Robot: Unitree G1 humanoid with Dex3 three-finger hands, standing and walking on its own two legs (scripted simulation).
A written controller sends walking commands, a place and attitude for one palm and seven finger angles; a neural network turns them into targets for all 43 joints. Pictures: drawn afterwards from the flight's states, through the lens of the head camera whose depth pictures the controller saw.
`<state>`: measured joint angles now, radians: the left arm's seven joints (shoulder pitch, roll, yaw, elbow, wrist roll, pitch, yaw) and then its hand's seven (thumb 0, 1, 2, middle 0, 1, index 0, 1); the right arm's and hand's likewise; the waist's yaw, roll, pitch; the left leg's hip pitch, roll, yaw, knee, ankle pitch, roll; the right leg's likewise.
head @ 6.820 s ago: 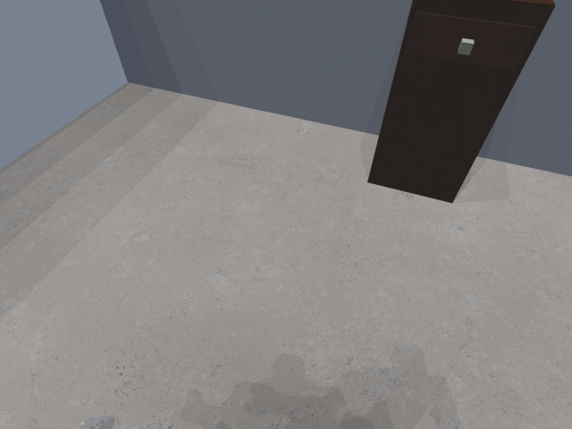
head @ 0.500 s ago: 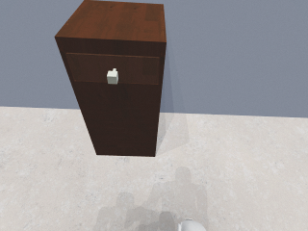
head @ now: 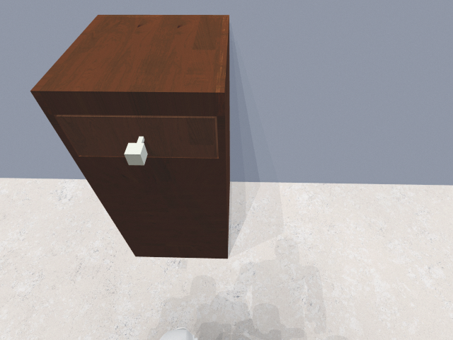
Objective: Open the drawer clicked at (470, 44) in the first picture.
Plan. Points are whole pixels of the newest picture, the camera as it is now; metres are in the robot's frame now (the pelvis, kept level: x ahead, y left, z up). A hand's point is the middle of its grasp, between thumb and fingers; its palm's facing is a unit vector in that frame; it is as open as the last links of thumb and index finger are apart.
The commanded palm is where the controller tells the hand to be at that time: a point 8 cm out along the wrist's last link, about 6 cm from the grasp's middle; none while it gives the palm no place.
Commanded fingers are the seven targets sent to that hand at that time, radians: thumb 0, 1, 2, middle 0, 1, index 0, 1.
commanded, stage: come to a stop and stand still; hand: left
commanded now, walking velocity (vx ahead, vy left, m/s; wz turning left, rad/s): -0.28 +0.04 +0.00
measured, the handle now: (138, 148) +0.54 +0.26 -0.01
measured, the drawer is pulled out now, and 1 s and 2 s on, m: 0.00 0.00 0.00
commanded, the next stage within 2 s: look again from close up in 1.02 s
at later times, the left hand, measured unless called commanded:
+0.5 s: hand out of the picture +0.04 +0.18 -0.17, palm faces +0.02 -0.95 -0.30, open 7.4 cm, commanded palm none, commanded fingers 0.00 0.90 0.90 -0.20 -0.30 -0.20 -0.30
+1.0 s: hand out of the picture +0.01 +0.13 -0.17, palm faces +0.01 -0.98 -0.21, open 7.3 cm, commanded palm none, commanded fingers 0.00 0.90 0.90 -0.20 -0.30 -0.20 -0.30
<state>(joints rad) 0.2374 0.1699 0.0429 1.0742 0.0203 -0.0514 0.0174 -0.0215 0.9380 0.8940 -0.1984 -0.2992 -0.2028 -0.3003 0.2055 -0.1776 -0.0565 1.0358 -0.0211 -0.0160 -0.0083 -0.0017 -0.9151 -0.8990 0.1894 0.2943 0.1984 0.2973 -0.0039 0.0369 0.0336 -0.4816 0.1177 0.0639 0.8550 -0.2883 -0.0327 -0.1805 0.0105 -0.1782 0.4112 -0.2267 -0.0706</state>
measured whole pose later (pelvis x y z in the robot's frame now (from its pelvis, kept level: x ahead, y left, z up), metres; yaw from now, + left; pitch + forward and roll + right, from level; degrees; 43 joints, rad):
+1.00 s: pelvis -0.02 -0.05 +0.00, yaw -2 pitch -1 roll +0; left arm 0.24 0.16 0.01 1.12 0.00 0.01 0.02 0.00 0.92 0.89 -0.20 -0.30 -0.20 -0.30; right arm 0.29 -0.12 0.00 1.15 -0.01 0.01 -0.03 0.00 -0.91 -0.90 0.19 0.30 0.20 0.30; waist 0.00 0.02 0.03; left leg -0.13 0.05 0.03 0.39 -0.23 -0.04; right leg -0.18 0.02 -0.08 0.41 -0.21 -0.06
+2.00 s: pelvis +0.00 +0.00 -0.01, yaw -2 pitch -1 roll +0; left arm 0.33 0.14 0.02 1.07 0.02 0.00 0.02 0.00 0.90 0.89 -0.20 -0.30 -0.20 -0.30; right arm 0.33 -0.17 0.00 1.10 -0.02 0.00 -0.01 0.00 -0.91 -0.90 0.19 0.30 0.20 0.30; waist 0.02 -0.01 0.02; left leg -0.20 -0.02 0.04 0.56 -0.35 0.03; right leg -0.24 -0.04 -0.06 0.56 -0.30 0.01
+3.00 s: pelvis +0.00 -0.01 +0.00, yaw -3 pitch -2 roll +1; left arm 0.30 0.15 -0.03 1.11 0.01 -0.01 0.02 0.00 0.90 0.89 -0.20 -0.30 -0.20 -0.30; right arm 0.30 -0.16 0.02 1.11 -0.01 -0.02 -0.02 0.00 -0.91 -0.90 0.19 0.30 0.20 0.30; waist 0.01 0.01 0.03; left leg -0.13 -0.01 0.06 0.45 -0.29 0.02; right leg -0.22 0.00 -0.06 0.48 -0.24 -0.03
